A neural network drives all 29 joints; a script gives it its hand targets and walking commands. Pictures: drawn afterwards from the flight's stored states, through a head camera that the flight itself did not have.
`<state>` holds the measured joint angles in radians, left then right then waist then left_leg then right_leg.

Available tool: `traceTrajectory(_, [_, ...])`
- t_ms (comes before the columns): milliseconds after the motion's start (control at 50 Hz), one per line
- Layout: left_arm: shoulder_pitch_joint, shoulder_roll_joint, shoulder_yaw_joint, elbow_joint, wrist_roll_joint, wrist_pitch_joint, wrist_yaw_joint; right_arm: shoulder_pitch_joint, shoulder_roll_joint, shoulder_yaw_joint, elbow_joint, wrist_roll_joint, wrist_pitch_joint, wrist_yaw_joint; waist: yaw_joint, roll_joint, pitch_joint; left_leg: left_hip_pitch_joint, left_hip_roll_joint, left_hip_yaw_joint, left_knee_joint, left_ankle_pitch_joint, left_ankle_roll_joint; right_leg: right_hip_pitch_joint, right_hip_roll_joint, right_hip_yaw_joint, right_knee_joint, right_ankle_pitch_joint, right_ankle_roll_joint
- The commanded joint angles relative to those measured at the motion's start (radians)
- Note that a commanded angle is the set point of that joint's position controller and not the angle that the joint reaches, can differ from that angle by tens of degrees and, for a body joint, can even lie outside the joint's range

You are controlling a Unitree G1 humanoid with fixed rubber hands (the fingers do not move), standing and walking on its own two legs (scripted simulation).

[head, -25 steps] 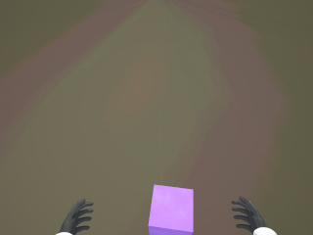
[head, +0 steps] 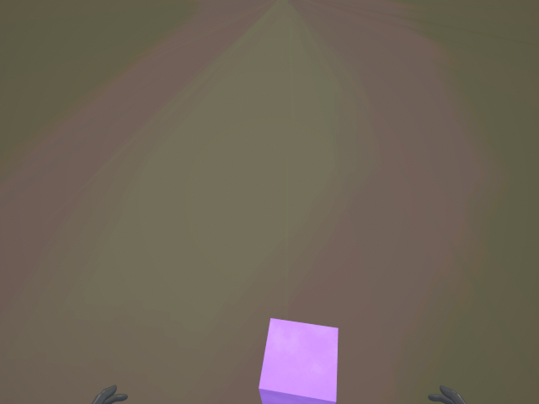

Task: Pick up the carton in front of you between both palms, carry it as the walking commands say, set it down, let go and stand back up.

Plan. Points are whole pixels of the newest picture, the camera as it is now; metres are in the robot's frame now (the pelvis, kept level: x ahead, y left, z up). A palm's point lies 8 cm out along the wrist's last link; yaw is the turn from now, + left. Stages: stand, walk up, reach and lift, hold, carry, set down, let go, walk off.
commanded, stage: stand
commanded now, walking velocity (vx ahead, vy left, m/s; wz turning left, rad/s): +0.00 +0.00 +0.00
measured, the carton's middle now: (299, 369) +0.36 -0.06 -0.64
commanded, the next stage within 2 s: none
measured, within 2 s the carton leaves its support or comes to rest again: neither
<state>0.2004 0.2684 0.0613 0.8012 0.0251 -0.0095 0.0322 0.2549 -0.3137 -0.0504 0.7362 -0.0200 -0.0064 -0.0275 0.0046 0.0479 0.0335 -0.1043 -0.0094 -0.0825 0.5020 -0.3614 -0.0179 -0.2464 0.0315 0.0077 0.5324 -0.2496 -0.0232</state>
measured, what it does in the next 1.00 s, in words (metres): stands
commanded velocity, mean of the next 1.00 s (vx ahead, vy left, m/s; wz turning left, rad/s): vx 0.00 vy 0.00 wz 0.00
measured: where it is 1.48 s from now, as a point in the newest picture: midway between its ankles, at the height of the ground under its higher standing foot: outside the picture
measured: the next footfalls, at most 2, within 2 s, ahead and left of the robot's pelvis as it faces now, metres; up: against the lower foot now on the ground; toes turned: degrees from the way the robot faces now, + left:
none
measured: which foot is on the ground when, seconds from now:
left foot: down 0.00-1.00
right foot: down 0.00-1.00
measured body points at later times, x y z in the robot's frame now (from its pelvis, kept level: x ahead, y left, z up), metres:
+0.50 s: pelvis -0.01 +0.00 +0.00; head -0.02 -0.02 +0.45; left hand +0.09 +0.29 -0.10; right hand +0.08 -0.29 -0.12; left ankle -0.05 +0.14 -0.73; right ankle +0.02 -0.10 -0.73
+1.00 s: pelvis -0.02 +0.00 +0.01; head -0.02 -0.01 +0.46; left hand +0.08 +0.30 -0.10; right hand +0.06 -0.30 -0.12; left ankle -0.05 +0.14 -0.73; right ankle +0.02 -0.10 -0.73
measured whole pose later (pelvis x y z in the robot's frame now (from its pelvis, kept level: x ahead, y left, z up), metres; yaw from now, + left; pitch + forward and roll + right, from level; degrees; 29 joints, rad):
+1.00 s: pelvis -0.02 +0.00 +0.01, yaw -1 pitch -3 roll +0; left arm 0.16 0.32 0.04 0.96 0.00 -0.01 0.02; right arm 0.23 -0.35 -0.02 0.91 0.00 -0.02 -0.03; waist 0.01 0.02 0.05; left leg -0.07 -0.01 -0.07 0.41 -0.29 -0.02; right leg -0.21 0.03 0.02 0.43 -0.17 -0.02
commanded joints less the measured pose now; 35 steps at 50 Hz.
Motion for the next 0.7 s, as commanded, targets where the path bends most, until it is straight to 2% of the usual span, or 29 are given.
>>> traceTrajectory(0, [-0.025,0.156,0.034,-0.047,-0.002,-0.013,0.004,0.001,-0.122,-0.026,-0.046,0.002,-0.014,-0.006,0.000,-0.049,-0.027,-0.084,0.053,-0.031,-0.075,0.193,0.007,0.081,-0.098,0.101,-0.098,0.175,0.000])
traceTrajectory(680, [-0.058,0.196,0.015,0.079,-0.017,-0.009,-0.004,-0.010,-0.170,-0.004,0.097,0.013,-0.022,-0.011,0.002,-0.047,0.007,-0.084,0.084,-0.051,-0.158,0.144,0.021,0.103,-0.114,0.131,-0.164,0.113,0.000])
